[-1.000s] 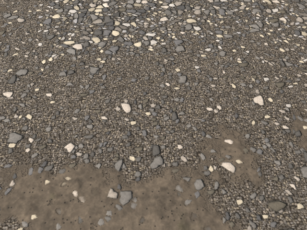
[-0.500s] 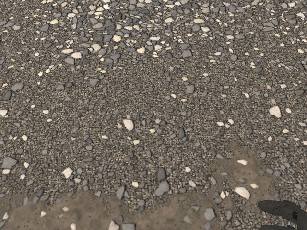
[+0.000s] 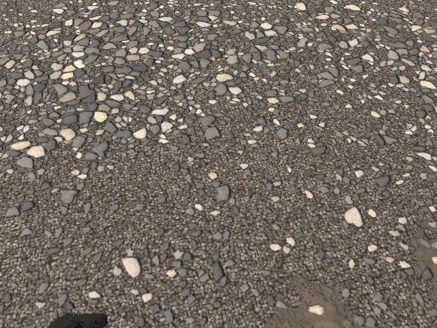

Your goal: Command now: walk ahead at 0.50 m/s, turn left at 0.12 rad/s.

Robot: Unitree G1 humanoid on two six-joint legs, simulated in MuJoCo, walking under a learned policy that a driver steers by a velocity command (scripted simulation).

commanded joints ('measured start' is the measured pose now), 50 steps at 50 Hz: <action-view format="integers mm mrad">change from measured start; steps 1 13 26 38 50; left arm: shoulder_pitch -75 144 235 128 -162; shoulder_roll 106 107 210 169 121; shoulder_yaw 31 51 91 62 39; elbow -98 21 112 4 -83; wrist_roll -1 25 -4 22 8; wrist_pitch -29 -52 0 -49 -49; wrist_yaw -14 17 43 36 3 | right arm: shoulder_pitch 24 -53 -356 -135 24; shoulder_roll -186 -71 -43 -119 -159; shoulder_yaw -47 -30 -20 -58 -69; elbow -26 -103 -248 -233 -162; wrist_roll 7 14 2 -15 9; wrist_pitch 11 36 36 4 25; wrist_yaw -11 -11 47 11 -34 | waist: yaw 36 82 156 106 11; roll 112 -48 -10 79 132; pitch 38 -24 78 -81 -9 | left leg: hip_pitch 9 -658 -702 -126 -175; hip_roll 312 190 142 237 175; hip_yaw -182 -147 4 -429 -389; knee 19 919 407 -8 74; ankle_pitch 382 51 222 303 217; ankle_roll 152 -31 29 269 179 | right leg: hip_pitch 42 469 698 -21 90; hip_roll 31 -188 -212 -36 85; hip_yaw -4 91 -212 62 49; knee -65 -417 -354 574 -57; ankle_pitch -97 -69 187 -334 26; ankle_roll -32 -193 -136 13 51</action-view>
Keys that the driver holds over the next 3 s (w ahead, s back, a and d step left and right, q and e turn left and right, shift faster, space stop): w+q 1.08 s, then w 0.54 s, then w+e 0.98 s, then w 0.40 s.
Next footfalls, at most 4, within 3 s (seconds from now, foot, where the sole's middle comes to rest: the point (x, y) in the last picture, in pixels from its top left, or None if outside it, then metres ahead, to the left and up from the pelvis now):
0.08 right None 0.22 -0.14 -0.78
0.60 left None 0.46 0.16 -0.78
1.10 right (172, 232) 0.81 0.11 -0.78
1.60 left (65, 233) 0.83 0.48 -0.78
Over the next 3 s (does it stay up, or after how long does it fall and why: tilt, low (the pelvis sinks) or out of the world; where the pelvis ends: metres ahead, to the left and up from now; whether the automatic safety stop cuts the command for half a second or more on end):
stays up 1.46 0.62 0.00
